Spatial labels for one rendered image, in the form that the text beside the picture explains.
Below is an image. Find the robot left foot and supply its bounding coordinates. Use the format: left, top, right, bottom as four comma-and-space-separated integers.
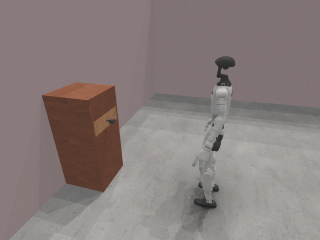
194, 198, 217, 208

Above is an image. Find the right robot hand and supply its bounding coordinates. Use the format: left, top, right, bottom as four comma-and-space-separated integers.
204, 118, 214, 131

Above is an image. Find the robot left upper arm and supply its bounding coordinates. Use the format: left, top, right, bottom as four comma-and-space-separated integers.
214, 87, 228, 125

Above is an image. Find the handle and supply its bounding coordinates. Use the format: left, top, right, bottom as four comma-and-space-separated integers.
106, 118, 115, 124

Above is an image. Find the drawer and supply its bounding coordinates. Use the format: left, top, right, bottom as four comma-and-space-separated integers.
93, 107, 117, 136

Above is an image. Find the robot right foot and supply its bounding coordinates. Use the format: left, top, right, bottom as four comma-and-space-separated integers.
198, 182, 219, 192

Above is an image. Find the cabinet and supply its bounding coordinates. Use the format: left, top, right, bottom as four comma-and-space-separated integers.
42, 82, 123, 192

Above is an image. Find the robot foot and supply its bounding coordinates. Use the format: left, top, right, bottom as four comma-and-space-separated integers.
194, 198, 217, 208
198, 182, 219, 192

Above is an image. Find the left robot hand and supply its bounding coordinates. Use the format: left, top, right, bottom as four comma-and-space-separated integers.
192, 148, 210, 171

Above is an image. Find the left robot forearm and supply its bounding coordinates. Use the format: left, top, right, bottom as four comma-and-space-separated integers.
203, 117, 224, 152

